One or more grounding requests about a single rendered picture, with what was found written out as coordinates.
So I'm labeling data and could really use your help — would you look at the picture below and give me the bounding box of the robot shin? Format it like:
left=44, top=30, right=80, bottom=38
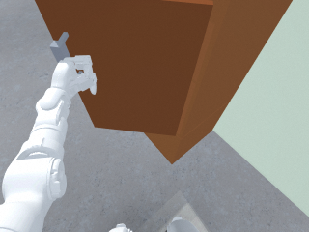
left=116, top=223, right=126, bottom=228
left=171, top=217, right=182, bottom=223

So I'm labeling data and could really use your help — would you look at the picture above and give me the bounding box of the handle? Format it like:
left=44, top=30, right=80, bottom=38
left=50, top=32, right=83, bottom=74

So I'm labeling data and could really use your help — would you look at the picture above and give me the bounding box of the cupboard door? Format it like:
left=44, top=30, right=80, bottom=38
left=35, top=0, right=213, bottom=136

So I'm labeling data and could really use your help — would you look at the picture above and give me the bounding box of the left robot hand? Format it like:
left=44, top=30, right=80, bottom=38
left=50, top=55, right=97, bottom=99

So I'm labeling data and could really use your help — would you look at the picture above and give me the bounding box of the right robot shin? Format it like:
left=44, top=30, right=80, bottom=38
left=171, top=217, right=182, bottom=223

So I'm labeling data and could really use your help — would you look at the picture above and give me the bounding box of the left robot upper arm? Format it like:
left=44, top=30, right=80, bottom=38
left=0, top=157, right=67, bottom=232

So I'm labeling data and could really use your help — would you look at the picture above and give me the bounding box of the left robot forearm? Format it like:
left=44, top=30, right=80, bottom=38
left=2, top=87, right=71, bottom=201

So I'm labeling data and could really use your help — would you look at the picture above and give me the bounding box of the left robot shin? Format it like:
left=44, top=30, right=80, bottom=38
left=116, top=223, right=126, bottom=228

